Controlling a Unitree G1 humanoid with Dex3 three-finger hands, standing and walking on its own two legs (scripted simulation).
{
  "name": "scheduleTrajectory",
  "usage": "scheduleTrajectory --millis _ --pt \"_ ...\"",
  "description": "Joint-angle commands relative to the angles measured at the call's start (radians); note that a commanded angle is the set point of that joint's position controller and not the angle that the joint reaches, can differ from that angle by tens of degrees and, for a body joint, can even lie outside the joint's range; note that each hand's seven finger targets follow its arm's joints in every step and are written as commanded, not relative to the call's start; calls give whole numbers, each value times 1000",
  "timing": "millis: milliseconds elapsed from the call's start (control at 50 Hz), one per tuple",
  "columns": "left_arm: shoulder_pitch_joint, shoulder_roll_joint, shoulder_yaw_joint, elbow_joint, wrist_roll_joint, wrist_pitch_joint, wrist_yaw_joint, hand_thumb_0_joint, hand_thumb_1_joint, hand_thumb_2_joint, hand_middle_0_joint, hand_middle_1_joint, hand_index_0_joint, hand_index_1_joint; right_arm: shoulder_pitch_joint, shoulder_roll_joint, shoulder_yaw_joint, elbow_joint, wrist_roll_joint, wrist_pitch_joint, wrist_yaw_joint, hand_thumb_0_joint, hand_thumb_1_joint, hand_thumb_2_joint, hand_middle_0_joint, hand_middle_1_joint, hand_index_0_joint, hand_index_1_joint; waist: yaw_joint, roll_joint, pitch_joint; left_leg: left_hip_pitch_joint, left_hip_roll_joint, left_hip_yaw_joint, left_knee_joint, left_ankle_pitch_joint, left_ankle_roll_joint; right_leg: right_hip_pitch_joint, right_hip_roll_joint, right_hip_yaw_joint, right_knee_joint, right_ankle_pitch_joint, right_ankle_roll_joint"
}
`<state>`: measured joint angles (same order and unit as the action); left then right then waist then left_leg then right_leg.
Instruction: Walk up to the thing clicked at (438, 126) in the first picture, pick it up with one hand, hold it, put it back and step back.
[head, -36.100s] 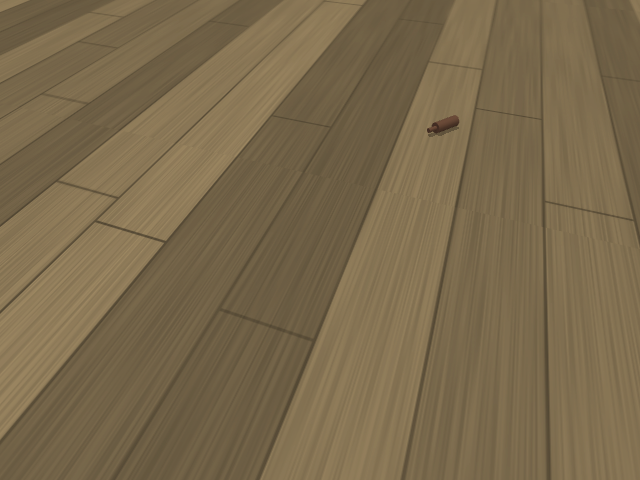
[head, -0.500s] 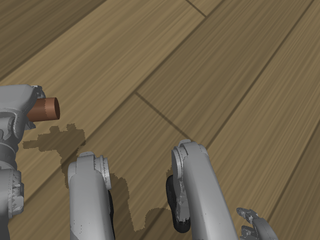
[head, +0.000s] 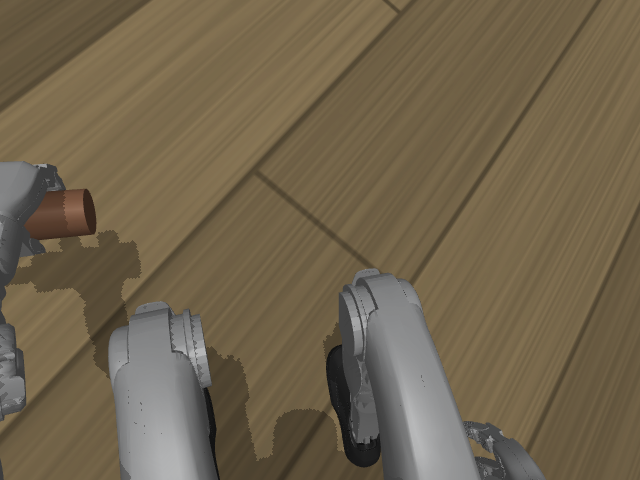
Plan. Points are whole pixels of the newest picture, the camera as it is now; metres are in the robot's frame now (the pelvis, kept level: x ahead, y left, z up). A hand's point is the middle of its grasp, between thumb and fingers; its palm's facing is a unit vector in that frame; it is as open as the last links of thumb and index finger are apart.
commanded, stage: lower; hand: left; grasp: from above
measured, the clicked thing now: out of the picture +0.45 +0.35 -0.18
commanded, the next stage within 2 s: rest in 0.38 s
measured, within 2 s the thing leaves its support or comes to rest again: rests again in 1.54 s
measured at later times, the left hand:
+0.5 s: hand (39, 232) +0.44 +0.32 -0.22, palm faces -0.47 -0.07 -0.88, open 8.9 cm
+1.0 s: hand (55, 237) +0.44 +0.32 -0.26, palm faces -0.48 -0.10 -0.87, open 8.9 cm
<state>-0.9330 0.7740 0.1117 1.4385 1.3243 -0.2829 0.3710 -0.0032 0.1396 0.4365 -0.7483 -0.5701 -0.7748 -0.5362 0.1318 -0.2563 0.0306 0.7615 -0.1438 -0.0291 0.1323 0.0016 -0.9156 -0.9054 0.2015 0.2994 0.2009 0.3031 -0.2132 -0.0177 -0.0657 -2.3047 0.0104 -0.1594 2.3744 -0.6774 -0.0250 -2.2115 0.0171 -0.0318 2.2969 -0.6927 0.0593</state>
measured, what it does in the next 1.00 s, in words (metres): stands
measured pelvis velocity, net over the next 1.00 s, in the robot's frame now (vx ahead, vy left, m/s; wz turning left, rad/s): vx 0.01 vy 0.00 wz -0.07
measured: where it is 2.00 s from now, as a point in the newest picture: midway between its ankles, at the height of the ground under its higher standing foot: (280, 444)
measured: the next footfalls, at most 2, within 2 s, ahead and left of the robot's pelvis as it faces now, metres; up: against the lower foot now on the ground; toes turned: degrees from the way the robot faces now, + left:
none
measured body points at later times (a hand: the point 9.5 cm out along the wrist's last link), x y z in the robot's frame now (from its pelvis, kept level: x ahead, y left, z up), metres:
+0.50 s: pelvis +0.01 +0.00 -0.03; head +0.26 +0.09 +0.34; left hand +0.46 +0.32 -0.17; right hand +0.06 -0.28 -0.12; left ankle +0.08 +0.13 -0.31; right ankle +0.10 -0.14 -0.31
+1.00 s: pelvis +0.01 +0.00 -0.04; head +0.27 +0.10 +0.31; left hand +0.46 +0.32 -0.21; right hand +0.07 -0.28 -0.13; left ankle +0.08 +0.13 -0.31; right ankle +0.10 -0.14 -0.31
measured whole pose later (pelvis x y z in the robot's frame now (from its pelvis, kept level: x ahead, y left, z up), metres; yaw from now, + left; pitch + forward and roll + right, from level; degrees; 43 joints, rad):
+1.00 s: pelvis +0.01 +0.00 -0.04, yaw -4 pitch +30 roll -11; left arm -0.94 0.94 0.21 1.63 1.38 -0.33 0.55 0.00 0.13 0.45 -0.77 -0.54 -0.79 -0.51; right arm 0.06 -0.29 0.15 0.75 -0.26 -0.09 0.18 0.00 -0.91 -0.90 0.20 0.30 0.20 0.30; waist -0.29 -0.10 0.06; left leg -2.37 0.01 -0.25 2.56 -0.73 -0.05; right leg -2.27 0.05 -0.08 2.43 -0.71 0.07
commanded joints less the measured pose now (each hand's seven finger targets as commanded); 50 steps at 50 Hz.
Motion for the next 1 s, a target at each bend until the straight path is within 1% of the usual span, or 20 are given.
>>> scheduleTrajectory --millis 0,20,80,140,220,340,360,400,500,540,620,760,780,840,860,880,900,920,940,980 --pt "-325 274 35 -162 -15 -5 49 0 685 657 -1027 -638 -1051 -613 198 -252 -79 -22 -2 -6 -12 0 -912 -902 200 300 200 300 4 320 -688 566 -12 114 -242 164 42 270 22 -120 -210 208 -92" --pt "-294 244 19 -115 -12 -3 48 0 674 683 -1039 -633 -1056 -616 207 -247 -74 -17 -4 -5 -9 0 -916 -903 200 300 199 300 -5 296 -659 548 -12 117 -232 175 44 278 24 -119 -212 220 -89" --pt "-304 290 43 -89 -22 -12 57 0 676 659 -1035 -624 -1054 -604 199 -253 -63 -11 -7 -5 -11 0 -915 -903 200 300 200 300 -6 249 -640 487 -13 120 -200 175 55 297 27 -114 -214 229 -82" --pt "-303 279 30 -76 -6 -25 62 0 719 673 -1066 -633 -1085 -614 185 -254 -54 -13 -16 -7 -7 0 -914 -902 200 300 200 300 -10 275 -628 503 -11 110 -197 168 48 264 30 -127 -192 213 -87" --pt "-314 325 64 -67 6 -39 85 0 740 670 -1069 -652 -1093 -627 187 -267 -45 -12 -26 -10 -1 0 -914 -903 200 300 200 300 -14 309 -620 520 -11 106 -188 179 43 248 29 -136 -165 218 -87" --pt "-323 346 75 -41 28 -50 127 0 737 693 -1063 -669 -1085 -646 173 -276 -35 -8 -45 -12 3 0 -912 -902 200 300 200 300 -26 336 -615 505 -9 99 -165 165 41 227 35 -148 -143 213 -87" --pt "-303 343 72 -30 29 -49 130 0 729 691 -1060 -674 -1082 -651 168 -270 -30 -6 -44 -14 4 0 -915 -902 200 300 200 300 -14 349 -600 503 -11 103 -165 167 40 224 35 -143 -139 212 -89" --pt "-309 356 83 -52 34 -47 140 0 754 736 -1076 -693 -1095 -673 172 -278 -28 -6 -54 -17 6 0 -912 -901 200 300 200 300 -19 366 -637 533 -8 97 -156 194 38 229 37 -151 -124 234 -85" --pt "-298 360 84 -24 23 -36 147 0 739 709 -1054 -656 -1077 -631 173 -285 -22 1 -65 -24 12 0 -902 -896 200 300 200 300 -43 330 -607 481 -7 94 -123 196 44 245 40 -152 -121 253 -79" --pt "-287 369 92 -27 20 -36 149 0 740 713 -1056 -661 -1080 -636 173 -288 -18 0 -69 -28 14 0 -902 -896 200 300 200 300 -34 360 -605 496 -7 92 -125 205 40 244 40 -158 -110 255 -79" --pt "-278 373 82 8 16 -39 153 0 733 672 -1044 -651 -1072 -621 162 -295 -5 -4 -72 -33 19 0 -903 -897 200 300 200 300 -44 336 -578 451 -5 89 -109 176 42 247 46 -160 -109 235 -82" --pt "-252 416 117 44 31 -49 187 0 767 684 -1063 -663 -1093 -632 139 -313 10 -16 -90 -42 26 0 -902 -897 200 300 200 300 -53 353 -562 471 0 78 -89 208 37 242 51 -179 -83 268 -81" --pt "-257 402 104 36 31 -51 192 0 752 703 -1063 -648 -1086 -624 138 -306 15 -15 -94 -45 29 0 -901 -897 200 300 200 300 -54 353 -567 467 0 78 -88 201 38 253 53 -175 -86 266 -79" --pt "-271 416 111 61 36 -53 207 0 776 696 -1074 -659 -1101 -631 127 -322 22 -22 -106 -58 34 0 -903 -898 200 300 200 300 -76 344 -525 456 2 75 -69 192 37 235 54 -187 -79 258 -79" --pt "-256 441 124 49 38 -54 213 0 762 704 -1075 -635 -1096 -614 122 -322 24 -18 -103 -56 35 0 -901 -897 200 300 200 300 -55 366 -554 465 3 71 -83 191 36 251 57 -183 -80 255 -80" --pt "-259 449 120 64 44 -53 216 0 767 695 -1077 -640 -1100 -616 126 -323 26 -14 -108 -59 35 0 -903 -898 200 300 200 300 -69 362 -553 461 5 73 -68 193 37 262 58 -180 -78 266 -79" --pt "-241 460 135 73 43 -50 220 0 767 701 -1075 -637 -1097 -614 127 -327 24 -11 -110 -60 35 0 -902 -898 200 300 200 300 -64 356 -549 450 7 72 -68 195 37 265 59 -181 -79 265 -79" --pt "-240 455 134 69 47 -48 223 0 777 708 -1080 -653 -1103 -628 138 -326 27 -11 -115 -60 38 0 -903 -898 200 300 200 300 -69 362 -550 458 6 72 -68 212 36 275 59 -183 -71 283 -77" --pt "-264 420 105 82 39 -46 221 0 797 695 -1089 -652 -1116 -624 121 -321 33 -19 -119 -66 43 0 -903 -898 200 300 200 300 -83 361 -526 447 5 70 -62 192 35 248 58 -188 -66 263 -79" --pt "-249 439 117 80 32 -49 227 0 773 703 -1084 -638 -1104 -617 109 -331 33 -17 -118 -68 40 0 -903 -899 200 300 200 300 -73 372 -541 460 7 62 -70 191 34 252 62 -193 -72 262 -78"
